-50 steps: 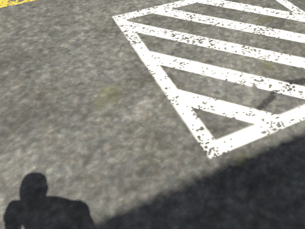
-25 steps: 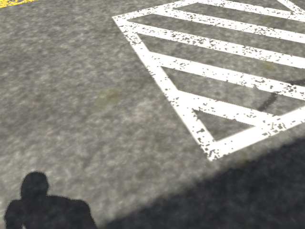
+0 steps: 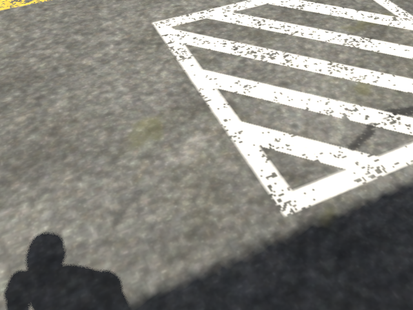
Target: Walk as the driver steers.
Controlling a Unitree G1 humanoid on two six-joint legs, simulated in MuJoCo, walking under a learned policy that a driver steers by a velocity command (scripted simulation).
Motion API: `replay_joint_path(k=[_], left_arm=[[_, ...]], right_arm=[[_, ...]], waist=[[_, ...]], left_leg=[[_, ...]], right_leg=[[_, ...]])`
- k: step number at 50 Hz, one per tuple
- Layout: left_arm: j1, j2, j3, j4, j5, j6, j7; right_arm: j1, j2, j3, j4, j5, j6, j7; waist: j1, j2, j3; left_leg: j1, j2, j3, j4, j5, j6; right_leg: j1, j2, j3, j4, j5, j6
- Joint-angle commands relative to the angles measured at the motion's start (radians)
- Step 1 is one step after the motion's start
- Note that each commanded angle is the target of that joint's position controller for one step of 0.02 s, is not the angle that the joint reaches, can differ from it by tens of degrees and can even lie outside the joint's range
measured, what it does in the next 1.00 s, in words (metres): walks ahead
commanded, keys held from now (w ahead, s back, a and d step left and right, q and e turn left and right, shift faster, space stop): no key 0.36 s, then w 0.64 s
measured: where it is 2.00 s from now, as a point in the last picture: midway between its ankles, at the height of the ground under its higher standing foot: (218, 223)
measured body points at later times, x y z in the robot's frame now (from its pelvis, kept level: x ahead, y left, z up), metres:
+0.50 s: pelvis +0.01 +0.00 +0.00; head +0.01 +0.00 +0.45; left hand -0.03 +0.22 -0.16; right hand -0.04 -0.22 -0.16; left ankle -0.02 +0.12 -0.74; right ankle -0.02 -0.12 -0.73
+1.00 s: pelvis +0.19 -0.02 -0.01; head +0.22 -0.02 +0.44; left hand +0.06 +0.20 -0.14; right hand +0.42 -0.22 -0.11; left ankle +0.38 +0.11 -0.71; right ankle +0.01 -0.12 -0.74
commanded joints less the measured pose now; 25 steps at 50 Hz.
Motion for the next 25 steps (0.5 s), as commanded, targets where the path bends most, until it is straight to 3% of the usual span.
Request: replay_joint_path(k=[1, 18, 19, 20, 22, 23, 25], left_arm=[[0.089, 0.073, 0.011, -0.007, 0.0, -0.004, 0.002], [0.105, 0.069, 0.011, -0.008, 0.0, -0.007, 0.003], [0.124, 0.061, 0.01, 0.002, -0.001, -0.006, 0.004], [0.128, 0.071, 0.015, 0.003, -0.008, -0.005, 0.006], [0.106, 0.085, 0.022, -0.019, -0.013, -0.013, 0.008], [0.087, 0.071, 0.019, -0.034, -0.017, -0.027, 0.004], [0.042, 0.027, 0.009, -0.062, -0.02, -0.061, -0.012]], right_arm=[[0.092, -0.074, -0.011, -0.006, 0.0, -0.004, -0.002], [0.101, -0.071, -0.012, -0.013, 0.001, -0.006, -0.001], [0.122, -0.065, -0.012, -0.003, 0.001, -0.005, -0.002], [0.127, -0.083, -0.019, -0.003, 0.008, -0.003, -0.004], [0.126, -0.116, -0.031, -0.017, 0.019, -0.008, -0.007], [0.148, -0.127, -0.035, -0.02, 0.024, -0.02, -0.004], [0.206, -0.184, -0.057, -0.015, 0.028, -0.042, 0.004]], waist=[[0.0, 0.005, 0.053], [0.001, 0.004, 0.053], [0.0, 0.006, 0.025], [-0.002, 0.014, 0.033], [-0.008, 0.039, 0.117], [-0.021, 0.066, 0.145], [-0.044, 0.175, 0.136]], left_leg=[[-0.035, 0.012, -0.007, -0.09, 0.141, 0.023], [-0.045, 0.014, -0.009, -0.094, 0.128, 0.027], [-0.033, 0.004, 0.0, -0.098, 0.017, 0.032], [-0.05, -0.007, 0.002, -0.092, -0.178, 0.049], [-0.135, 0.042, -0.075, -0.131, -0.491, 0.098], [-0.132, 0.093, -0.149, -0.168, -0.54, 0.127], [-0.05, 0.246, -0.376, -0.288, -0.562, 0.209]], right_leg=[[-0.035, -0.004, -0.003, -0.081, 0.123, -0.023], [-0.043, -0.007, -0.002, -0.081, 0.113, -0.021], [-0.031, 0.006, -0.017, -0.076, 0.017, -0.025], [-0.051, 0.029, -0.038, -0.046, -0.148, -0.039], [-0.157, 0.025, -0.028, -0.005, -0.387, -0.071], [-0.21, 0.017, -0.022, 0.034, -0.376, -0.079], [-0.288, 0.03, -0.073, 0.209, -0.189, -0.073]])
